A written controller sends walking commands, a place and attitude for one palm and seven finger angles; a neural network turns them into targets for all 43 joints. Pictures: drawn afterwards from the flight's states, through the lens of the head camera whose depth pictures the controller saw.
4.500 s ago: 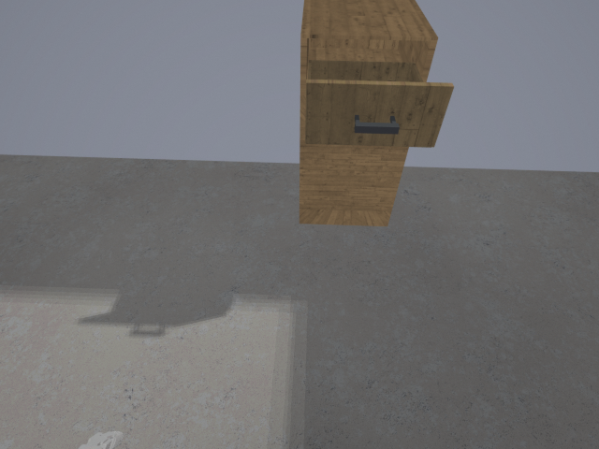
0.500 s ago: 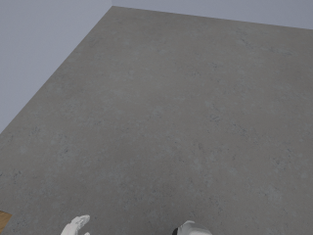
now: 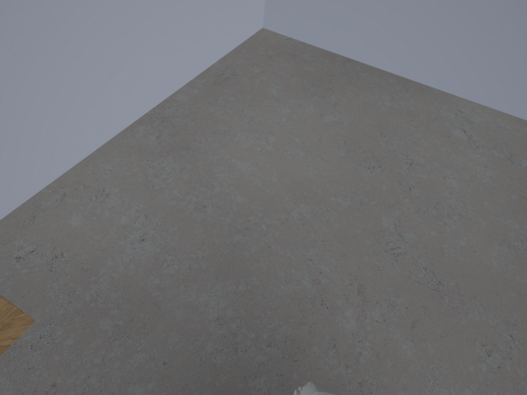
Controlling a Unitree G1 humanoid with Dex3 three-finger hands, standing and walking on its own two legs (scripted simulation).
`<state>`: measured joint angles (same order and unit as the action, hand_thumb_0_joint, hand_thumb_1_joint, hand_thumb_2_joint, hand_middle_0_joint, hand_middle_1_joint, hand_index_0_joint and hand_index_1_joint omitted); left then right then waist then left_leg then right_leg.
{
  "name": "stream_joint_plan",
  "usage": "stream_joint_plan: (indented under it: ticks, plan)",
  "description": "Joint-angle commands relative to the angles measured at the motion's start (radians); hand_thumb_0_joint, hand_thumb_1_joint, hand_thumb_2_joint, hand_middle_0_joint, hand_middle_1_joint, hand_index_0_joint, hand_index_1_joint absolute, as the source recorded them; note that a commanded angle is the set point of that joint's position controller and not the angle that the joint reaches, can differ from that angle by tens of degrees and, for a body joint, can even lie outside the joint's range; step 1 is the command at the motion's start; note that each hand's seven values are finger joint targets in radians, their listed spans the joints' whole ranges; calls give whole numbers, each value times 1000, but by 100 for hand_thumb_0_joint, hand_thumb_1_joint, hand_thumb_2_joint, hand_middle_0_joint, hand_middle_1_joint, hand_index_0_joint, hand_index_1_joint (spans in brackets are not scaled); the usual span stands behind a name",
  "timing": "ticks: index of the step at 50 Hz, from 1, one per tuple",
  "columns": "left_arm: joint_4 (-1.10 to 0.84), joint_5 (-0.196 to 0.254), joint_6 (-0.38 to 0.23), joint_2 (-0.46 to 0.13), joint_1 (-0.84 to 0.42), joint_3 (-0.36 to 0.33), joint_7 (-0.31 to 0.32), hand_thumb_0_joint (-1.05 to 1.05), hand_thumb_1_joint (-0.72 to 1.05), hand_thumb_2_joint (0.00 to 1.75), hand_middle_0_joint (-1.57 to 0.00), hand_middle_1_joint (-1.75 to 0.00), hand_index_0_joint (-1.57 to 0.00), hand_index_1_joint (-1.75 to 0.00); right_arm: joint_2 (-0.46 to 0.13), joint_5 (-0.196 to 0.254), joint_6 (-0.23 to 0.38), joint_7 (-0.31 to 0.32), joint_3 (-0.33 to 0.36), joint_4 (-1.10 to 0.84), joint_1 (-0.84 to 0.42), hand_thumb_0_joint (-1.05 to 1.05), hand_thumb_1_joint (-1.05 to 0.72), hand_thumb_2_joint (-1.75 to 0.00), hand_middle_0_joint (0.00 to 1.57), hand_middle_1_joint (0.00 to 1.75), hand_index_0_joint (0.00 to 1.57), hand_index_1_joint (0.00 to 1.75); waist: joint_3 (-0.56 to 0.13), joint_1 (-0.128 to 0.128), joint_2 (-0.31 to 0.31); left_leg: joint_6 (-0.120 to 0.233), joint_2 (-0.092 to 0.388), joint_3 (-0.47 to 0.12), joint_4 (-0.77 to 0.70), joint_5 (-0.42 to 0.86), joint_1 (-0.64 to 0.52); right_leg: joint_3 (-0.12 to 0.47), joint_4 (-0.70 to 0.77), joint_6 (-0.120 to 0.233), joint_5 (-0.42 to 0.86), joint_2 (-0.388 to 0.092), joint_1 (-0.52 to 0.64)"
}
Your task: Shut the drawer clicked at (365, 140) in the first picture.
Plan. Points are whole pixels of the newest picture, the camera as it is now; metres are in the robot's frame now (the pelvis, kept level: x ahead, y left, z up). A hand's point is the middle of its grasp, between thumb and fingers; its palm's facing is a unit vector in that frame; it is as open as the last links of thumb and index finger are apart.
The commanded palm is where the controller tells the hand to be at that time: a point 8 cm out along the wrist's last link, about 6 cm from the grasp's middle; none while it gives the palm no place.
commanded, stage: turn to face it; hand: left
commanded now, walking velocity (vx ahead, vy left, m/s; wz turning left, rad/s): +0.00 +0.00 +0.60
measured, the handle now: out of the picture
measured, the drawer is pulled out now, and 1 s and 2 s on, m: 0.30 0.30 0.30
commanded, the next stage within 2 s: take the last steps up to it in 1.68 s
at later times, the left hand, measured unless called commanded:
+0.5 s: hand out of the picture +0.04 +0.16 -0.14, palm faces +0.31 -0.91 -0.27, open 7.4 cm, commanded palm none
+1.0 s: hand out of the picture -0.16 +0.16 -0.18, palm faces +0.63 -0.73 -0.26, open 7.4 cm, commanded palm none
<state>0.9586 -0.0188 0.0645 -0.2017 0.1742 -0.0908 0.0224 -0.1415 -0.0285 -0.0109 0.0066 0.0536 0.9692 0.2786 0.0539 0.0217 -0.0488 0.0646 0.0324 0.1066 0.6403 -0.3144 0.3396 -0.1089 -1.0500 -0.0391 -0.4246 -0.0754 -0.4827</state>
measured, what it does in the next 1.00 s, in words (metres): steps on the spot, turning left: right foot, then left foot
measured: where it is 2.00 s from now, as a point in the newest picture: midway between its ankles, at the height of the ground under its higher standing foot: outside the picture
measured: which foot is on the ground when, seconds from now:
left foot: down 0.00-0.46, up 0.48-0.90, down 0.92-1.00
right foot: up 0.00-0.44, down 0.46-0.92, up 0.94-1.00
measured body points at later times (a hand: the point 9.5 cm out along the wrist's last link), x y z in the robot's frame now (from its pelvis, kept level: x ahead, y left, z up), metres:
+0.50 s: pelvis -0.02 -0.06 +0.00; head +0.01 -0.08 +0.45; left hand +0.02 +0.21 -0.12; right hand +0.11 -0.30 -0.15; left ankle +0.01 +0.07 -0.71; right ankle +0.01 -0.17 -0.73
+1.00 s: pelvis -0.05 -0.04 +0.00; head -0.02 +0.01 +0.44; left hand -0.19 +0.20 -0.16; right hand +0.21 -0.17 -0.12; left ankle -0.11 +0.05 -0.73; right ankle +0.00 -0.18 -0.68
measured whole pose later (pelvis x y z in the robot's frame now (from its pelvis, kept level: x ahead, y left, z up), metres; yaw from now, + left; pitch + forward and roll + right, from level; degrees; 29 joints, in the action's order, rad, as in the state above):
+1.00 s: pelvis -0.05 -0.04 +0.00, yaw +36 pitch +0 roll +0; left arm 0.94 -0.02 0.07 -0.27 0.26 -0.08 0.02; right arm -0.22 -0.01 -0.02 -0.03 0.06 0.89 0.10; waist 0.10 -0.04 -0.05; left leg 0.03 0.00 0.06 0.62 -0.33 0.29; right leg -0.12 -1.01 -0.08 -0.53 -0.16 -0.40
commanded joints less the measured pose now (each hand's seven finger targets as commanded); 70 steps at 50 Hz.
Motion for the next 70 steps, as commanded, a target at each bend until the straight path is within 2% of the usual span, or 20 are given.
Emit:
stream_joint_plan:
  ticks: [1,13,20,21,22,23,24,25,29,40,44,45,46,47,52,60,66,67,69,70]
  plan:
    - [-78,-3,-39,-62,-6,-19,-11,0,90,90,-20,-30,-20,-30,-190,8,27,29,39,-61,31,0,-90,-90,20,30,20,30,-118,-4,159,52,227,-313,-321,434,-218,110,-151,-36,99,-21,-144]
    - [-105,8,-28,-93,-52,-13,1,0,90,90,-20,-30,-20,-30,-254,5,2,15,67,-57,35,0,-90,-90,20,30,20,30,-93,29,197,107,198,-457,-331,318,-217,122,121,-58,6,17,-39]
    - [-101,16,-38,-107,80,-11,8,0,90,90,-20,-30,-20,-30,-279,4,-18,1,83,-109,-81,0,-90,-90,20,30,20,30,-102,-33,210,68,127,-521,-291,161,-1,102,471,-20,94,73,274]
    - [-92,15,-44,-117,124,-19,11,0,90,90,-20,-30,-20,-30,-261,9,-21,-2,82,-119,-96,0,-90,-90,20,30,20,30,-105,-57,176,31,88,-496,-255,82,103,101,622,-11,165,54,408]
    - [-95,2,-54,-184,154,-32,17,0,90,90,-20,-30,-20,-30,-203,18,-25,-7,77,-127,-84,0,-90,-90,20,30,20,30,-120,-72,-10,-39,-10,-393,-80,-67,245,255,790,40,65,-111,529]
    - [-125,-12,-57,-274,125,-41,21,0,90,90,-20,-30,-20,-30,-150,16,-23,-5,69,-158,-76,0,-90,-90,20,30,20,30,-69,-71,-307,-120,-139,-174,217,-236,388,554,886,140,-56,-389,480]
    - [-152,1,-50,-259,62,-28,23,0,90,90,-20,-30,-20,-30,-220,0,-25,-8,81,-157,-105,0,-90,-90,20,30,20,30,-37,-55,-196,-102,-70,-210,391,-238,307,512,895,169,-70,-424,265]
    - [-174,0,-52,-212,-32,-19,24,0,90,90,-20,-30,-20,-30,-214,0,-34,-15,82,-149,-82,0,-90,-90,20,30,20,30,-5,2,-111,-101,-52,-219,465,-166,276,410,894,165,-43,-369,189]
    - [-164,1,-76,-143,-27,4,11,0,90,90,-20,-30,-20,-30,-191,4,-41,-33,73,-103,-51,0,-90,-90,20,30,20,30,11,16,-120,-137,-15,-131,588,-22,277,144,759,127,331,-217,271]
    - [-107,-15,-64,-222,141,-20,7,0,90,90,-20,-30,-20,-30,-159,18,-28,-36,35,-156,-223,0,-90,-90,20,30,20,30,-66,-83,-192,-133,-2,-13,140,-138,118,52,631,159,644,-299,435]
    - [-106,1,-53,-228,121,-26,1,0,90,90,-20,-30,-20,-30,-207,15,-10,-31,45,-129,-97,0,-90,-90,20,30,20,30,-152,-16,-127,-101,-16,1,-207,128,-159,-57,413,64,609,-262,357]
    - [-125,7,-50,-184,120,-21,-3,0,90,90,-20,-30,-20,-30,-301,10,2,-27,66,-118,-24,0,-90,-90,20,30,20,30,-218,24,111,-39,143,-211,-269,352,-359,-91,201,3,353,-186,163]
    - [-175,9,-48,-116,69,0,-8,0,90,90,-20,-30,-20,-30,-401,15,3,-17,94,-107,44,0,-90,-90,20,30,20,30,-217,69,379,91,382,-507,-255,826,-453,-54,7,-65,-242,-60,-113]
    - [-184,0,-36,-144,28,0,-1,0,90,90,-20,-30,-20,-30,-396,18,-6,-13,89,-80,84,0,-90,-90,20,30,20,30,-225,77,256,156,408,-445,-222,862,-431,47,-88,-45,-235,-74,-123]
    - [-127,3,-33,-141,36,-11,-13,0,90,90,-20,-30,-20,-30,-283,10,4,6,51,-130,-115,0,-90,-90,20,30,20,30,-85,-8,213,76,191,-292,-267,600,-208,94,-119,-55,22,-50,-71]
    - [-166,8,-33,-130,-43,-1,-3,0,90,90,-20,-30,-20,-30,-291,5,-5,3,61,-120,-60,0,-90,-90,20,30,20,30,-77,16,202,115,179,-433,-280,466,-199,109,133,-60,-12,6,-7]
    - [-160,17,-53,-127,52,0,5,0,90,90,-20,-30,-20,-30,-283,8,-14,0,68,-134,-105,0,-90,-90,20,30,20,30,-116,-38,194,73,116,-489,-177,457,-62,90,504,-34,134,64,284]
    - [-152,15,-63,-149,92,-6,9,0,90,90,-20,-30,-20,-30,-260,15,-14,-2,64,-138,-105,0,-90,-90,20,30,20,30,-132,-60,142,29,75,-461,-115,350,17,119,651,-28,230,24,409]
    - [-159,-6,-70,-290,114,-27,17,0,90,90,-20,-30,-20,-30,-172,19,-13,-5,53,-169,-81,0,-90,-90,20,30,20,30,-127,-69,-262,-105,-131,-184,286,-284,280,514,787,141,340,-410,496]
    - [-173,0,-63,-271,85,-20,18,0,90,90,-20,-30,-20,-30,-219,10,-22,-5,67,-163,-85,0,-90,-90,20,30,20,30,-98,-55,-142,-96,-75,-223,445,-266,235,451,784,190,329,-422,366]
